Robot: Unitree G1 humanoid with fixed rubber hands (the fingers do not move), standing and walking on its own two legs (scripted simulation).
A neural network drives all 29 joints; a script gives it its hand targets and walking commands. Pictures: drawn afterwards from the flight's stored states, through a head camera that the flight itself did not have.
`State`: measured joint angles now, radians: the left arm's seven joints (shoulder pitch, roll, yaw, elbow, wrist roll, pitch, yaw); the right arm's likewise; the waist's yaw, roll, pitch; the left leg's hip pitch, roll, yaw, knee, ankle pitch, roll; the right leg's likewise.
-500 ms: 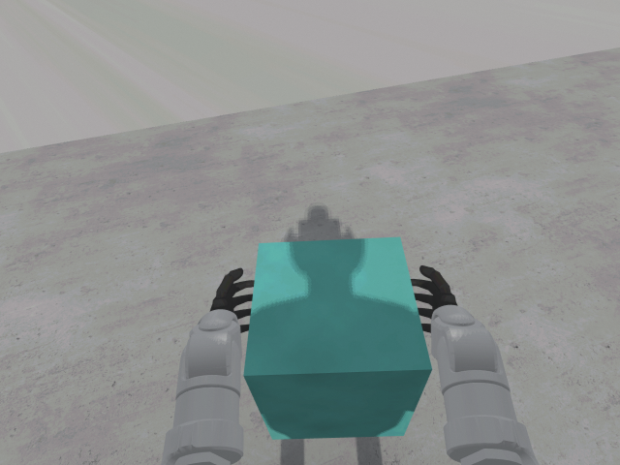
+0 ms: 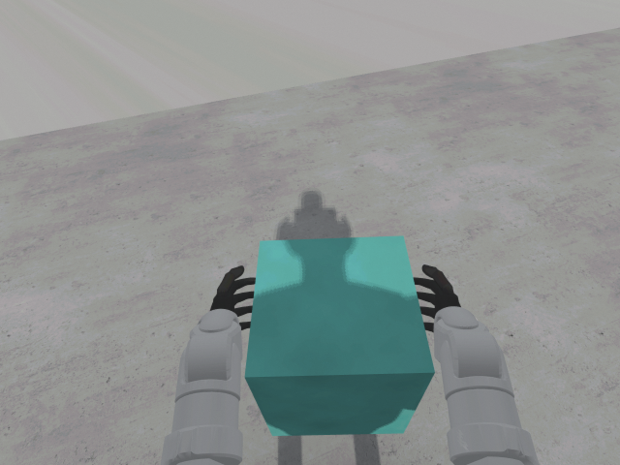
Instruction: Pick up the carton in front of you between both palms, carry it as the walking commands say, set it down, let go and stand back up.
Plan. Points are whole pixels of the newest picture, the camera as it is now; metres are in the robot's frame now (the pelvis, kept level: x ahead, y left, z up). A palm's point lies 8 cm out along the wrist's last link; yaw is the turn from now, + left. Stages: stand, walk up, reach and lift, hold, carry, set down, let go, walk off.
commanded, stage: set down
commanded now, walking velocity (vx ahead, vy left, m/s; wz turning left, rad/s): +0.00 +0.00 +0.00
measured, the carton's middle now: (334, 341) +0.31 +0.00 -0.04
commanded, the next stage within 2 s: none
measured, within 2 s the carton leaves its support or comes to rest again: neither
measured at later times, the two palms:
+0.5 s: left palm (239, 352) +0.34 +0.16 -0.14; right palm (404, 337) +0.37 -0.13 -0.14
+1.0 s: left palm (249, 363) +0.38 +0.17 -0.26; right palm (387, 343) +0.42 -0.13 -0.26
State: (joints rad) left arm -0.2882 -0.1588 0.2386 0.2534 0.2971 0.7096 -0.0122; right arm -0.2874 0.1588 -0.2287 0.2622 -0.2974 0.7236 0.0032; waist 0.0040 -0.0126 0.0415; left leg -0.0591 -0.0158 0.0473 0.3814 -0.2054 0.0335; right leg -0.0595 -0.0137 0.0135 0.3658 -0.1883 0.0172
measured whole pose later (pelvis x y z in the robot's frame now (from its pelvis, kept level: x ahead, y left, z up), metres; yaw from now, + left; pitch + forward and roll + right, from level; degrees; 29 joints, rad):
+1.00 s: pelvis -0.06 -0.01 -0.18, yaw -1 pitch +44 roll +1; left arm -0.84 -0.15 0.57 0.48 0.25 0.29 0.04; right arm -0.95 0.02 -0.43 0.67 -0.30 0.28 0.02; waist 0.07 -0.06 -0.17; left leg -1.69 -0.04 -0.02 1.38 -0.46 -0.01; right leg -1.71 0.05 0.08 1.37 -0.43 0.03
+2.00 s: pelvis -0.09 -0.03 -0.38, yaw +3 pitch +43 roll +5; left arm -1.36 0.06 0.50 0.67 -0.02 0.28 0.18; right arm -1.67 -0.39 0.03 1.09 0.01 0.27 -0.04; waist 0.14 0.00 0.34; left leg -2.22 -0.07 -0.02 2.07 -0.61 -0.09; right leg -2.28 0.08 0.05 2.11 -0.57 0.00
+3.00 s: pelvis -0.09 -0.04 -0.41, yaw +4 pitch +35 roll +7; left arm -1.44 0.08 0.64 0.87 0.12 0.20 0.01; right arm -1.72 -0.40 -0.12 1.23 -0.12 0.21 0.06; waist 0.13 0.01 0.45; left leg -2.16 -0.09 -0.02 2.17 -0.63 -0.13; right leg -2.24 0.06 0.05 2.23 -0.60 -0.04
